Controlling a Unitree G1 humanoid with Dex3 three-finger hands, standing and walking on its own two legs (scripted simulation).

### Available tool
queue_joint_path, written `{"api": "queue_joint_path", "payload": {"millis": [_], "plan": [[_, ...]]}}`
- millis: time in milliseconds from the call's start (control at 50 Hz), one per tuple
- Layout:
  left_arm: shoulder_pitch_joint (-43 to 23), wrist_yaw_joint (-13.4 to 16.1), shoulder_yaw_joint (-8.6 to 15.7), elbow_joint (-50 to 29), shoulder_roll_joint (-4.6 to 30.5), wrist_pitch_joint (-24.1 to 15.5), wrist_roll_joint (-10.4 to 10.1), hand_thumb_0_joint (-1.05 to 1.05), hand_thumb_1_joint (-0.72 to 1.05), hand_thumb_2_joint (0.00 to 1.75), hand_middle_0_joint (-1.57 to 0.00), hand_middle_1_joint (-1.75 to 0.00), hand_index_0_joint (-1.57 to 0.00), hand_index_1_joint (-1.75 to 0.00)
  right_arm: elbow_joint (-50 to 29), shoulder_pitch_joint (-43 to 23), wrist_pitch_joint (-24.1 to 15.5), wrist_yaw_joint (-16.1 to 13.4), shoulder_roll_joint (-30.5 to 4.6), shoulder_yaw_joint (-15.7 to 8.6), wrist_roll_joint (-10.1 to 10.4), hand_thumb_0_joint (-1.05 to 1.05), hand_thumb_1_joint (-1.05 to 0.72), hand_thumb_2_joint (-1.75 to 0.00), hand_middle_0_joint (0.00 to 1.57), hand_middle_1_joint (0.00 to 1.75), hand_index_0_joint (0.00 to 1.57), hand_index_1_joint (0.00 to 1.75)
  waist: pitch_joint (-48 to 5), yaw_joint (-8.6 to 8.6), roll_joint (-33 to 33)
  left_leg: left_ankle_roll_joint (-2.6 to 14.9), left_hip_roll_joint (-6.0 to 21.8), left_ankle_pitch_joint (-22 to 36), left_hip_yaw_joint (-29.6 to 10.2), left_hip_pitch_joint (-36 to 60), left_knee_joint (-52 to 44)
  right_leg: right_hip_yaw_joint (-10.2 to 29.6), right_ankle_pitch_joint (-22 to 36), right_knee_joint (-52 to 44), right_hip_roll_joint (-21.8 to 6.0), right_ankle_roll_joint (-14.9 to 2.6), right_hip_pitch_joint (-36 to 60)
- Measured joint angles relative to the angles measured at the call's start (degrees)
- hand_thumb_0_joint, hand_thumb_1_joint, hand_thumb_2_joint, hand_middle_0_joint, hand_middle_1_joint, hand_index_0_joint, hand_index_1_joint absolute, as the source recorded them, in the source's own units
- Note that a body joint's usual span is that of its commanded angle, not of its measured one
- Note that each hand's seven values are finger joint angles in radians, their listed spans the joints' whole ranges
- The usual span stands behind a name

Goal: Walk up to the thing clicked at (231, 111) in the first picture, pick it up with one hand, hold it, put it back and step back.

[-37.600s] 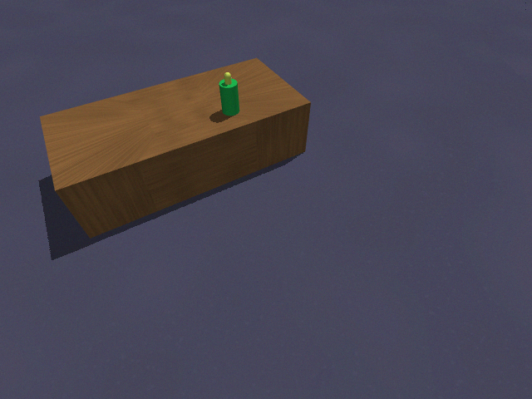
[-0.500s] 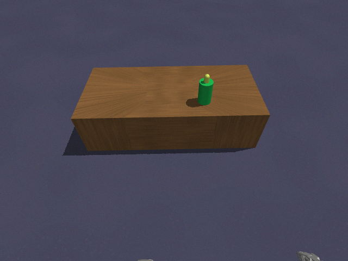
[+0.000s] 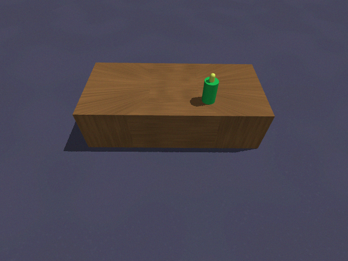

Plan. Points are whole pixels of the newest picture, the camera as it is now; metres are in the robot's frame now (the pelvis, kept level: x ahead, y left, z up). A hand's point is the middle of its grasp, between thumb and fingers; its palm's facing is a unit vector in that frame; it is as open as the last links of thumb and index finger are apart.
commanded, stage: step back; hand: right
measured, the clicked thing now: (210, 87) +1.10 -0.21 -0.33
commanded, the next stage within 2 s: stand in 0.30 s
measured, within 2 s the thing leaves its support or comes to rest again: neither
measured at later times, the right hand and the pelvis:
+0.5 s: hand out of the picture +0.14 -0.24 -0.14, palm faces -0.05 +0.94 -0.34, open 7.4 cm; pelvis +0.02 +0.00 +0.01, yaw +1 degrees
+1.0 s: hand out of the picture +0.06 -0.25 -0.14, palm faces -0.05 +0.94 -0.33, open 7.4 cm; pelvis -0.02 +0.00 +0.02, yaw +1 degrees
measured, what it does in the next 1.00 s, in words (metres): stands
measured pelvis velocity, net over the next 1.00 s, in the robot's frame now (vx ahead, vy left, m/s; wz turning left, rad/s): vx -0.02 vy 0.00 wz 0.02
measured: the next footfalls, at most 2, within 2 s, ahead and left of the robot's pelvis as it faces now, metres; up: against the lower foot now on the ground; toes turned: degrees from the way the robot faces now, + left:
none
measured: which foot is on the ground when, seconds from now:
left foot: down 0.00-1.00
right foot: down 0.00-1.00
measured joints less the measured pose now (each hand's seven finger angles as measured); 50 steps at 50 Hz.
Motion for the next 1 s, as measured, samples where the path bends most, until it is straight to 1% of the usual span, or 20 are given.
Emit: {"api": "queue_joint_path", "payload": {"millis": [40,60,80,100,140,180,200,220,240,260,300,320,360,440,620,800,1000], "plan": [[-1.13,0.05,0.06,-0.02,0.41,-0.08,-0.09,0.01,0.9,0.9,-0.2,-0.3,-0.21,-0.3,-0.46,-0.57,-0.12,-0.18,0.36,0.07,-0.08,0.01,-0.9,-0.89,0.21,0.3,0.2,0.3,0.8,0.03,-0.2,-0.25,0.39,0.3,-0.16,0.34,-0.74,-0.74,-2.27,0.46,0.84,-0.63,-1.2],[-1.67,0.03,0.1,-0.11,0.58,-0.26,-0.16,0.01,0.9,0.9,-0.2,-0.3,-0.21,-0.3,-0.65,-0.81,-0.08,-0.28,0.47,0.16,-0.07,0.01,-0.9,-0.89,0.21,0.3,0.2,0.3,1.22,0.04,-0.28,-0.49,0.52,0.42,-0.31,0.46,-0.98,-1.27,-1.41,-0.94,1.08,-0.88,-1.31],[-2.08,0.03,0.11,-0.23,0.7,-0.63,-0.24,0.01,0.9,0.9,-0.2,-0.3,-0.2,-0.3,-0.76,-1.08,0.1,-0.38,0.48,0.27,0.07,0.01,-0.9,-0.89,0.21,0.3,0.2,0.3,1.56,0.08,-0.38,-0.79,0.55,0.35,-0.45,0.42,-0.88,-1.67,2.54,-3.6,1.16,-0.93,-0.95],[-2.38,0.07,0.16,-0.28,0.62,-1.1,-0.19,0.01,0.9,0.9,-0.2,-0.3,-0.2,-0.3,-0.73,-1.43,0.43,-0.51,0.31,0.35,0.36,0.01,-0.9,-0.89,0.21,0.3,0.2,0.3,1.85,0.01,-0.14,-1.07,0.66,0.01,-0.79,0.13,-0.14,-2.02,7.37,-5.04,1.29,-0.45,-0.6],[-2.55,0.18,0.12,-0.18,-0.16,-1.73,-0.03,0.01,0.9,0.9,-0.2,-0.3,-0.2,-0.3,-0.37,-2.32,1.42,-1.02,-0.19,0.39,0.85,0.01,-0.9,-0.89,0.21,0.3,0.2,0.3,2.09,-0.24,1.18,-0.73,1.02,-0.21,-1.8,-1.19,2.85,-3.06,6.99,-5.31,1.83,0.09,0.02],[-2.02,-0.02,-0.23,0.03,-0.72,-1.65,0.4,0.01,0.9,0.9,-0.2,-0.3,-0.21,-0.3,-0.15,-2.76,2.07,-1.45,-0.34,0.34,0.9,0.01,-0.9,-0.89,0.2,0.3,0.2,0.3,1.4,0.19,1.19,-0.54,0.31,-6.35,-1.14,-2.29,5.76,-2.9,5.83,-5.24,1.25,0.1,0.2],[-1.78,-0.1,-0.32,0.25,-0.96,-1.4,0.6,0.01,0.9,0.9,-0.2,-0.3,-0.21,-0.3,-0.06,-2.92,2.05,-1.45,-0.39,0.36,0.88,0.01,-0.9,-0.89,0.2,0.3,0.2,0.3,1.16,0.28,1.05,-0.46,0.19,-8.29,-0.3,-2.11,5.4,-2.77,5.53,-5.36,0.77,0.19,0.47],[-1.59,-0.12,-0.44,0.48,-1.18,-1.1,0.68,0.01,0.9,0.9,-0.2,-0.3,-0.21,-0.3,-0.01,-2.98,1.83,-1.35,-0.51,0.42,0.85,0.01,-0.9,-0.89,0.2,0.3,0.2,0.3,0.93,0.16,1.05,-0.3,0.34,-7.33,0.42,-1.47,3.23,-2.88,5.32,-5.51,0.35,0.4,0.78],[-1.54,-0.11,-0.57,0.68,-1.41,-0.83,0.65,0.01,0.9,0.9,-0.2,-0.3,-0.21,-0.3,0.02,-2.93,1.42,-1.21,-0.76,0.41,0.78,0.01,-0.9,-0.89,0.2,0.3,0.2,0.3,0.72,-0.11,1.42,-0.02,0.77,-1.85,0.61,-0.68,0.2,-3.31,5.05,-5.49,0.19,0.69,0.99],[-1.73,-0.07,-0.64,0.82,-1.57,-0.6,0.5,0.01,0.9,0.9,-0.2,-0.3,-0.21,-0.3,0.16,-2.96,1.0,-1.12,-0.98,0.25,0.7,0.01,-0.9,-0.89,0.2,0.3,0.2,0.3,0.77,-0.3,1.82,-0.17,1.13,3.56,0.42,-0.11,-1.72,-3.76,4.6,-5.02,0.12,1.01,1.07],[-2.32,0.09,-0.53,1.03,-1.3,-0.21,0.12,0.01,0.9,0.9,-0.2,-0.3,-0.21,-0.3,0.9,-3.6,0.67,-1.2,-0.38,0.14,0.48,0.01,-0.9,-0.89,0.2,0.3,0.2,0.3,1.47,0.26,0.64,-0.65,0.3,2.67,1.1,0.79,-2.06,-3.16,3.91,-3.82,-0.9,1.46,1.11],[-2.34,0.21,-0.57,1.11,-1.18,-0.16,-0.38,0.01,0.9,0.9,-0.2,-0.3,-0.21,-0.3,1.15,-3.89,0.63,-1.14,-0.1,0.48,0.45,0.01,-0.9,-0.89,0.2,0.3,0.2,0.3,1.54,0.58,0.33,-0.71,0.31,1.96,1.41,1.16,-2.26,-2.85,3.98,-4.24,-0.9,1.57,1.41],[-2.25,0.29,-0.89,1.74,-1.26,-0.22,-0.94,0.01,0.9,0.9,-0.2,-0.3,-0.21,-0.3,1.6,-4.56,0.58,-0.85,0.25,1.07,0.61,0.01,-0.9,-0.89,0.2,0.3,0.2,0.3,1.55,0.67,0.74,-0.87,1.13,1.47,1.35,1.77,-2.81,-2.93,5.21,-6.87,-0.05,1.6,2.82],[-2.49,0.19,-1.31,3.34,-1.37,-0.1,-0.87,0.01,0.9,0.9,-0.2,-0.3,-0.2,-0.3,1.93,-6.17,0.71,-0.89,1.15,2.02,1.07,0.01,-0.9,-0.89,0.2,0.3,0.2,0.3,1.75,0.4,0.38,-1.02,1.57,3.14,1.58,3.52,-6.22,-2.75,7.7,-11.21,0.42,1.55,4.81],[-3.57,-0.19,-1.94,5.34,-2.27,-0.14,-0.61,0.01,0.9,0.9,-0.2,-0.3,-0.21,-0.3,3.3,-8.02,0.78,-0.98,1.05,2.72,1.38,0.01,-0.9,-0.89,0.21,0.3,0.2,0.3,1.73,0.1,0.48,-0.91,1.68,7.06,1.87,6.46,-12.03,-2.54,12.13,-17.72,0.6,1.79,7.93],[-3.02,-0.68,-1.89,6.6,-1.92,-0.2,-0.17,0.01,0.9,0.9,-0.2,-0.3,-0.21,-0.3,5.18,-7.0,0.92,-0.52,0.91,2.74,1.13,0.01,-0.9,-0.89,0.2,0.3,0.2,0.3,0.55,-0.19,0.6,-0.97,1.6,10.28,1.91,7.05,-15.55,-2.52,14.85,-20.23,0.55,1.76,8.04],[-0.18,-1.03,-1.73,7.95,-1.66,-0.22,-0.02,0.01,0.9,0.9,-0.2,-0.3,-0.2,-0.3,6.95,-4.24,1.07,-0.11,0.56,2.51,0.88,0.01,-0.9,-0.89,0.2,0.3,0.2,0.3,0.3,-0.4,1.17,-1.32,1.77,11.94,1.59,6.08,-16.7,-2.8,15.77,-20.16,0.74,1.35,6.58]]}}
